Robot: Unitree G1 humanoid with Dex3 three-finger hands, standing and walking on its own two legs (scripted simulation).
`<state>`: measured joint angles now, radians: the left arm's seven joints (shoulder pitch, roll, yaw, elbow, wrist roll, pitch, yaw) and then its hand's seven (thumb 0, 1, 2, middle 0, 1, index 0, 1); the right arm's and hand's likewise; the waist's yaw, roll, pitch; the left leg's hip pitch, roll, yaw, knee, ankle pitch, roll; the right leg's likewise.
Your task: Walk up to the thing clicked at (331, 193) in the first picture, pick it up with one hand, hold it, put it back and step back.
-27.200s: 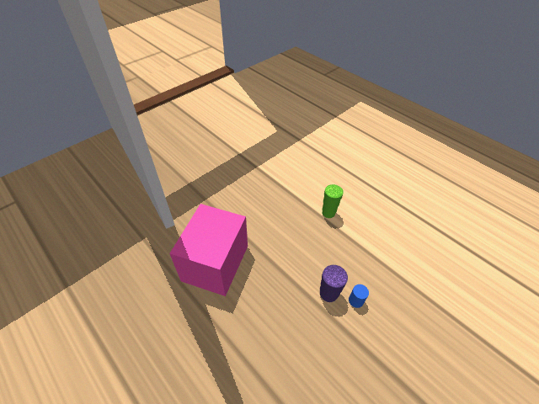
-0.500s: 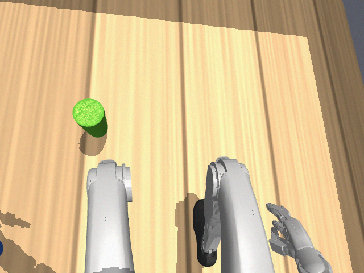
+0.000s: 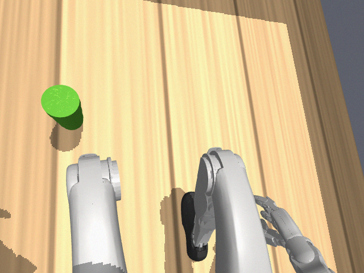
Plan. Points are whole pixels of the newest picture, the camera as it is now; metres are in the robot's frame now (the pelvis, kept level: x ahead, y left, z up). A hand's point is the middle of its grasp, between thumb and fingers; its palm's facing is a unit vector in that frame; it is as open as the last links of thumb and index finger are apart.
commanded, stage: approach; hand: left
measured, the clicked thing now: (67, 111) +0.47 +0.25 -0.26
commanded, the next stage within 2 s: close in in 0.18 s
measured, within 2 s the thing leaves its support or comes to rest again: neither
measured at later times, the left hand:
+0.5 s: hand (31, 123) +0.42 +0.32 -0.21, palm faces +0.23 -0.97 +0.06, open 17.6 cm
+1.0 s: hand (58, 119) +0.44 +0.27 -0.23, palm faces +0.24 -0.97 +0.03, open 17.1 cm
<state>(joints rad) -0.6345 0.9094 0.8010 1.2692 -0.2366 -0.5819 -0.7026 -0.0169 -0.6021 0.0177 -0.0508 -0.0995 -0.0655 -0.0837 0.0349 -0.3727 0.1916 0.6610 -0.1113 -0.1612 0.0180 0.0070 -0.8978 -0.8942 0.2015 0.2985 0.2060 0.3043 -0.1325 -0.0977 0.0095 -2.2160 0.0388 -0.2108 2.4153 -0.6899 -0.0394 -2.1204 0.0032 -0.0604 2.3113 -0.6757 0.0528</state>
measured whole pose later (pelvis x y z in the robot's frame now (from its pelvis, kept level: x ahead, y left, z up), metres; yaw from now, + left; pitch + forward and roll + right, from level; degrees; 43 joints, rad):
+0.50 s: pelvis -0.01 +0.02 -0.05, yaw -5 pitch +15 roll -15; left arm -0.63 0.85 0.69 1.45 -0.18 -0.96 -0.41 -0.02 -0.60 0.06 -0.04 -0.12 -0.07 -0.10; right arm -0.14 -0.38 0.42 0.59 -0.30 -0.05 0.08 0.00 -0.90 -0.90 0.20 0.30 0.21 0.31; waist -0.23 -0.24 0.23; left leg -2.24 0.02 -0.35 2.65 -0.71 -0.03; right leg -2.09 0.06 -0.14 2.44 -0.65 0.06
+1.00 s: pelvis -0.01 +0.03 -0.06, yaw -8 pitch +10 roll -18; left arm -0.64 0.84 0.55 1.51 -0.09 -1.12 -0.09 -0.02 -0.51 0.14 -0.06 -0.11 -0.07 -0.10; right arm -0.16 -0.37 0.52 0.55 -0.38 0.03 0.14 0.00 -0.91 -0.90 0.20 0.30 0.21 0.31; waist -0.26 -0.28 0.30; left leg -2.21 0.02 -0.41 2.69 -0.71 -0.01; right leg -2.04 0.08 -0.18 2.42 -0.63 0.07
